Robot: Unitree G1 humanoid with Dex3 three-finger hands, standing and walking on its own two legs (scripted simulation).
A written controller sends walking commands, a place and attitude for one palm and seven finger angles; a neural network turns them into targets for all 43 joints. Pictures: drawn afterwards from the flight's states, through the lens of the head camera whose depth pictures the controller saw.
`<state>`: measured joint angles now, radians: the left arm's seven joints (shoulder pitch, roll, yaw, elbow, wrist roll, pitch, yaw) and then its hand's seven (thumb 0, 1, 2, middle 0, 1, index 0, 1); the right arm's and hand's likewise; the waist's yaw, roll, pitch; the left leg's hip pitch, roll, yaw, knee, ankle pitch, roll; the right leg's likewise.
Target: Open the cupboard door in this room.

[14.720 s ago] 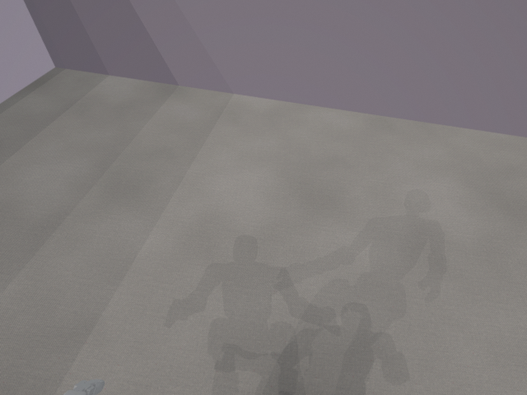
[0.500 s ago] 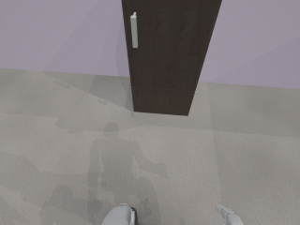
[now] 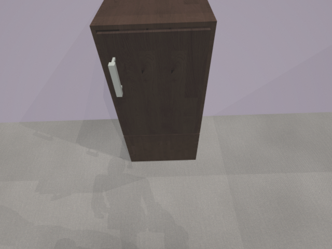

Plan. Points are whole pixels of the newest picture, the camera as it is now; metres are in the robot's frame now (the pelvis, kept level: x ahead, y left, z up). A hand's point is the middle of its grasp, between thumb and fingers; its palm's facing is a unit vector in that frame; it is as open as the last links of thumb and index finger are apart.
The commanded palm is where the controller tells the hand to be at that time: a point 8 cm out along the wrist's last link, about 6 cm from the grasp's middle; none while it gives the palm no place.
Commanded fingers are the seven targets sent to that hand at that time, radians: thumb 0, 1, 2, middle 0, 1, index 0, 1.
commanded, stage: take the last steps up to it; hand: left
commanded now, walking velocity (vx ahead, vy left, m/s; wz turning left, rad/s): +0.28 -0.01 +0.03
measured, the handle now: (116, 77) +0.74 +0.24 -0.01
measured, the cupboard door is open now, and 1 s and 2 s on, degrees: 0 0 0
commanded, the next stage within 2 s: come to a stop and stand still in 0.26 s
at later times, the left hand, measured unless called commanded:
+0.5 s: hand (102, 236) +0.19 +0.21 -0.17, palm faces +0.06 -0.98 -0.19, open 7.4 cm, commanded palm none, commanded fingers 0.00 0.90 0.90 -0.20 -0.30 -0.20 -0.30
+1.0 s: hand (93, 222) +0.23 +0.25 -0.18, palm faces +0.08 -0.97 -0.22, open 7.4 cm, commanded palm none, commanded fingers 0.00 0.90 0.90 -0.20 -0.30 -0.20 -0.30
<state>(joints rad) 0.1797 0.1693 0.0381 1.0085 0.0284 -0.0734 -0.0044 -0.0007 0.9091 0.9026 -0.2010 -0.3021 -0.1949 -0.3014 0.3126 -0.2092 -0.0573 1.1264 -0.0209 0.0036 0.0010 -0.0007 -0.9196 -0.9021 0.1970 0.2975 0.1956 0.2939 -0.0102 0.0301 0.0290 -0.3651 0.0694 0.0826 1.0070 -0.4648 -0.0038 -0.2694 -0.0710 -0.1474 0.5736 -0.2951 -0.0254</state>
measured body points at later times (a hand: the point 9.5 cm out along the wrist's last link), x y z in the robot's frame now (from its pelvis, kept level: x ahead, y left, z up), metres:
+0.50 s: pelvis +0.18 +0.03 +0.00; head +0.20 +0.03 +0.45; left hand +0.19 +0.26 -0.15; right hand +0.23 -0.20 -0.15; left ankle +0.19 +0.15 -0.73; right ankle +0.19 -0.09 -0.70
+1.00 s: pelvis +0.16 +0.05 -0.01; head +0.20 +0.06 +0.44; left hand +0.22 +0.30 -0.16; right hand +0.27 -0.20 -0.14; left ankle +0.15 +0.17 -0.74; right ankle +0.24 -0.09 -0.73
